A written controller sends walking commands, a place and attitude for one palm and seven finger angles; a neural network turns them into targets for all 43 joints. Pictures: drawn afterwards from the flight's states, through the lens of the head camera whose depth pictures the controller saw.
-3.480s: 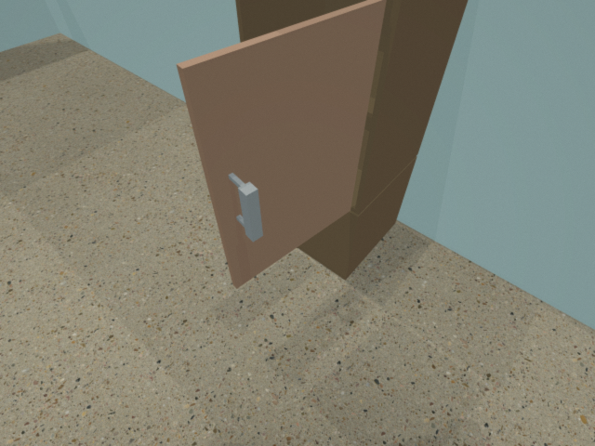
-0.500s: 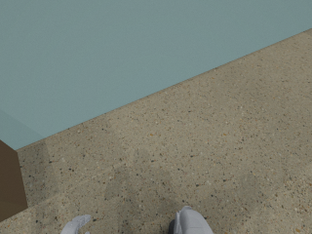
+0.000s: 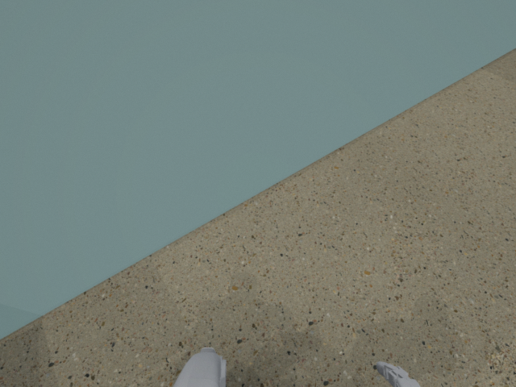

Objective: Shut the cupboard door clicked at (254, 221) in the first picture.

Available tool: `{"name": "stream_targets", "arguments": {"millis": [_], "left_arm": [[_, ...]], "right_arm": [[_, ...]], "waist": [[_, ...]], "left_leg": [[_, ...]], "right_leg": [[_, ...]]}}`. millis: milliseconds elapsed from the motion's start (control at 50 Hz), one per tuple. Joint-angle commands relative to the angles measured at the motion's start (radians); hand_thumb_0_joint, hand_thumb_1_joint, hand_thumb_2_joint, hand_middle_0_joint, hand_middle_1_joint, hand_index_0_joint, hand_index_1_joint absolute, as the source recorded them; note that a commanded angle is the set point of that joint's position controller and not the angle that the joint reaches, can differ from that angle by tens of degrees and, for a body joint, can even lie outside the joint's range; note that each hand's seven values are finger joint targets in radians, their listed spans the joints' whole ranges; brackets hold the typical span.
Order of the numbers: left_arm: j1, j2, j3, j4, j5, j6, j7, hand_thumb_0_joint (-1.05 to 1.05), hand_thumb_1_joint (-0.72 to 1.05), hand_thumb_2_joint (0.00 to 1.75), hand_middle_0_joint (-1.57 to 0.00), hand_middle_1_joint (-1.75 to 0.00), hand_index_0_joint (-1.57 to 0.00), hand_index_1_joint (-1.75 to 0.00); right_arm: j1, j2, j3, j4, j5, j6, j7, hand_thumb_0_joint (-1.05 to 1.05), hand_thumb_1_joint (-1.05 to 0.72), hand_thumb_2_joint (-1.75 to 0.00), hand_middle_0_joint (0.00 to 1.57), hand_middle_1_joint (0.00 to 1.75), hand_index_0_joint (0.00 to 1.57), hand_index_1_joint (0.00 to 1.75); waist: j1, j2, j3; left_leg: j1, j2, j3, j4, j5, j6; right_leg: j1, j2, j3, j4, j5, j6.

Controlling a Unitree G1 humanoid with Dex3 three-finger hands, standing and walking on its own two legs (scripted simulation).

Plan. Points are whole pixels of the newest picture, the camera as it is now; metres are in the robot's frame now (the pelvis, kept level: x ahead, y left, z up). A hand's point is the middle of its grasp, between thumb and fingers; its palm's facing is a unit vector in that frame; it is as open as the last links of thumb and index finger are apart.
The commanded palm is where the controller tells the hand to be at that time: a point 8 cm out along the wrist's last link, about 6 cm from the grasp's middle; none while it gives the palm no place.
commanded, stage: walk to a spot facing it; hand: left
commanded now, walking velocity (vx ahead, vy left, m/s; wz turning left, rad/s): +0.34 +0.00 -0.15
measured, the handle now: out of the picture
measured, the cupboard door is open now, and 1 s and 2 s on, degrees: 81 81 81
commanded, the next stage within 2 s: turn to face it in 0.14 s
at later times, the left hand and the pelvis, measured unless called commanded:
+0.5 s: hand (183, 298) +0.30 +0.19 -0.17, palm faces -0.01 -0.97 -0.26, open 7.3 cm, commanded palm none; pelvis +0.21 -0.01 -0.02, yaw -1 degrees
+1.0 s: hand (176, 286) +0.33 +0.22 -0.18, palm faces +0.31 -0.92 -0.25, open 7.4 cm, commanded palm none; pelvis +0.29 -0.01 -0.01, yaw +17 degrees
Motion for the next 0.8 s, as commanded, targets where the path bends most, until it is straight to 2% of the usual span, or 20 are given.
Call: {"name": "stream_targets", "arguments": {"millis": [0,60,100,120,140,160,220,280,400,420,440,460,480,520,580,680,720,740,760,780], "left_arm": [[0.128,0.118,0.008,0.008,0.004,-0.018,0.015,0.0,0.9,0.9,-0.2,-0.3,-0.2,-0.3],[0.125,0.139,0.012,0.019,0.002,-0.016,0.018,0.0,0.9,0.9,-0.2,-0.3,-0.2,-0.3],[0.098,0.142,0.017,0.023,-0.001,-0.017,0.021,0.0,0.9,0.9,-0.2,-0.3,-0.2,-0.3],[0.096,0.127,0.017,0.008,-0.009,-0.017,0.018,0.0,0.9,0.9,-0.2,-0.3,-0.2,-0.3],[0.141,0.068,0.008,-0.011,-0.021,-0.017,0.009,0.0,0.9,0.9,-0.2,-0.3,-0.2,-0.3],[0.08,0.082,0.008,-0.039,-0.009,-0.022,0.011,0.0,0.9,0.9,-0.2,-0.3,-0.2,-0.3],[-0.015,0.057,0.024,-0.057,0.013,0.025,-0.014,0.0,0.9,0.9,-0.2,-0.3,-0.2,-0.3],[0.044,-0.012,0.007,-0.037,0.012,0.055,-0.018,0.0,0.9,0.9,-0.2,-0.3,-0.2,-0.3],[-0.004,0.049,0.007,-0.039,0.014,0.052,-0.008,0.0,0.9,0.9,-0.2,-0.3,-0.2,-0.3],[0.002,0.097,0.016,-0.045,0.012,0.05,-0.004,0.0,0.9,0.9,-0.2,-0.3,-0.2,-0.3],[0.002,0.163,0.03,-0.051,0.014,0.045,0.004,0.0,0.9,0.9,-0.2,-0.3,-0.2,-0.3],[0.023,0.248,0.044,-0.055,0.016,0.048,0.009,0.0,0.9,0.9,-0.2,-0.3,-0.2,-0.3],[0.041,0.269,0.054,-0.059,0.01,0.045,0.015,0.0,0.9,0.9,-0.2,-0.3,-0.2,-0.3],[-0.042,0.219,0.042,-0.086,0.01,0.049,0.031,0.0,0.9,0.9,-0.2,-0.3,-0.2,-0.3],[-0.146,0.194,0.035,-0.13,0.014,0.055,0.034,0.0,0.9,0.9,-0.2,-0.3,-0.2,-0.3],[-0.171,0.217,0.048,-0.151,0.012,0.06,0.029,0.0,0.9,0.9,-0.2,-0.3,-0.2,-0.3],[-0.176,0.215,0.052,-0.164,0.001,0.064,0.022,0.0,0.9,0.9,-0.2,-0.3,-0.2,-0.3],[-0.174,0.181,0.05,-0.189,-0.005,0.071,0.019,0.0,0.9,0.9,-0.2,-0.3,-0.2,-0.3],[-0.21,0.117,0.032,-0.24,-0.012,0.079,0.016,0.0,0.9,0.9,-0.2,-0.3,-0.2,-0.3],[-0.267,0.143,0.03,-0.266,0.004,0.089,0.023,0.0,0.9,0.9,-0.2,-0.3,-0.2,-0.3]], "right_arm": [[-0.103,-0.046,-0.005,-0.079,0.002,-0.023,0.011,0.0,-0.9,-0.9,0.2,0.3,0.2,0.3],[-0.077,-0.051,-0.003,-0.066,0.001,-0.033,0.004,0.0,-0.9,-0.9,0.2,0.3,0.2,0.3],[0.127,-0.084,-0.013,0.006,-0.007,-0.041,-0.015,0.0,-0.9,-0.9,0.2,0.3,0.2,0.3],[0.281,-0.146,-0.026,0.047,-0.017,-0.046,-0.027,0.0,-0.9,-0.9,0.2,0.3,0.2,0.3],[0.407,-0.244,-0.049,0.075,-0.032,-0.051,-0.035,0.0,-0.9,-0.9,0.2,0.3,0.2,0.3],[0.426,-0.247,-0.04,0.072,-0.009,-0.04,-0.035,0.0,-0.9,-0.9,0.2,0.3,0.2,0.3],[0.215,-0.113,-0.004,0.015,-0.009,-0.053,-0.045,0.0,-0.9,-0.9,0.2,0.3,0.2,0.3],[0.182,-0.099,0.011,0.036,-0.006,-0.057,-0.044,0.0,-0.9,-0.9,0.2,0.3,0.2,0.3],[0.193,-0.124,-0.005,0.059,0.0,-0.017,-0.035,0.0,-0.9,-0.9,0.2,0.3,0.2,0.3],[0.188,-0.119,-0.005,0.053,0.003,-0.011,-0.031,0.0,-0.9,-0.9,0.2,0.3,0.2,0.3],[0.202,-0.088,-0.001,0.044,0.007,-0.005,-0.024,0.0,-0.9,-0.9,0.2,0.3,0.2,0.3],[0.229,-0.061,0.001,0.034,0.005,0.005,-0.017,0.0,-0.9,-0.9,0.2,0.3,0.2,0.3],[0.195,-0.061,-0.005,0.018,0.005,0.013,-0.023,0.0,-0.9,-0.9,0.2,0.3,0.2,0.3],[0.195,-0.085,-0.013,0.026,0.011,0.021,-0.024,0.0,-0.9,-0.9,0.2,0.3,0.2,0.3],[0.204,-0.041,-0.004,0.024,0.009,0.04,-0.007,0.0,-0.9,-0.9,0.2,0.3,0.2,0.3],[0.201,-0.043,-0.004,-0.011,0.007,0.042,0.009,0.0,-0.9,-0.9,0.2,0.3,0.2,0.3],[0.26,-0.096,-0.02,-0.013,0.0,0.035,0.011,0.0,-0.9,-0.9,0.2,0.3,0.2,0.3],[0.32,-0.181,-0.043,-0.013,-0.009,0.026,0.007,0.0,-0.9,-0.9,0.2,0.3,0.2,0.3],[0.374,-0.294,-0.069,-0.017,-0.013,0.023,-0.003,0.0,-0.9,-0.9,0.2,0.3,0.2,0.3],[0.398,-0.303,-0.07,-0.004,-0.01,0.026,-0.014,0.0,-0.9,-0.9,0.2,0.3,0.2,0.3]], "waist": [[0.024,-0.119,0.044],[-0.009,-0.128,0.02],[-0.101,-0.104,-0.06],[-0.16,-0.046,-0.145],[-0.17,0.171,-0.281],[-0.156,0.112,-0.24],[-0.059,0.07,0.016],[0.007,0.107,-0.011],[0.023,0.054,-0.022],[0.033,0.025,-0.033],[0.036,-0.076,-0.044],[0.046,-0.236,-0.077],[0.071,-0.31,-0.113],[0.036,-0.304,-0.105],[-0.017,-0.192,-0.065],[-0.029,-0.199,-0.049],[-0.068,-0.123,-0.106],[-0.103,0.092,-0.156],[-0.138,0.356,-0.173],[-0.154,0.202,-0.195]], "left_leg": [[-0.052,-0.029,0.025,-0.118,-0.018,0.019],[0.112,-0.101,0.085,-0.231,-0.06,0.05],[0.425,-0.137,0.105,-0.363,0.045,0.079],[0.712,-0.01,-0.032,-0.366,0.165,0.135],[0.929,0.315,-0.391,-0.391,0.318,0.278],[0.795,0.41,-0.469,-0.51,0.349,0.324],[0.392,0.304,-0.287,-0.658,-0.021,0.236],[0.258,0.179,-0.056,-0.646,0.185,0.202],[0.148,0.069,-0.076,-0.516,-0.022,0.152],[0.129,0.029,-0.065,-0.465,-0.083,0.117],[0.05,-0.043,-0.007,-0.361,-0.208,0.071],[0.027,-0.125,0.08,-0.182,-0.347,0.029],[0.026,-0.108,0.04,0.055,-0.459,0.021],[-0.007,-0.05,-0.025,0.259,-0.422,0.016],[0.085,-0.033,0.016,0.138,-0.339,0.001],[0.186,-0.071,0.11,-0.18,-0.182,0.004],[0.361,-0.085,0.109,-0.36,0.011,0.018],[0.501,0.048,-0.086,-0.432,0.289,0.084],[0.579,0.312,-0.451,-0.502,0.661,0.253],[0.553,0.339,-0.47,-0.502,0.484,0.299]], "right_leg": [[0.116,-0.321,0.209,-0.039,0.685,-0.064],[0.114,-0.309,0.171,0.058,0.927,-0.048],[0.001,-0.261,0.131,0.278,0.984,0.0],[-0.221,-0.212,0.116,0.481,0.74,0.034],[-0.465,-0.086,0.02,0.861,0.082,0.069],[-0.508,-0.073,0.054,1.047,-0.257,0.061],[-0.585,-0.186,0.086,1.067,-0.104,0.095],[-0.397,-0.211,0.03,0.732,-0.063,0.116],[-0.102,-0.139,-0.078,0.283,0.121,0.153],[-0.054,-0.174,-0.041,0.211,0.135,0.151],[0.014,-0.31,0.093,0.14,0.136,0.114],[0.026,-0.5,0.252,0.047,0.146,0.035],[0.024,-0.595,0.327,-0.004,0.309,-0.05],[0.016,-0.569,0.212,0.042,0.501,-0.08],[-0.098,-0.497,-0.024,0.073,0.528,-0.011],[-0.085,-0.459,-0.141,0.173,0.53,0.047],[-0.139,-0.428,-0.182,0.326,0.453,0.097],[-0.29,-0.351,-0.202,0.507,0.204,0.154],[-0.527,-0.212,-0.158,0.754,-0.421,0.215],[-0.536,-0.199,-0.016,0.873,-0.416,0.188]]}}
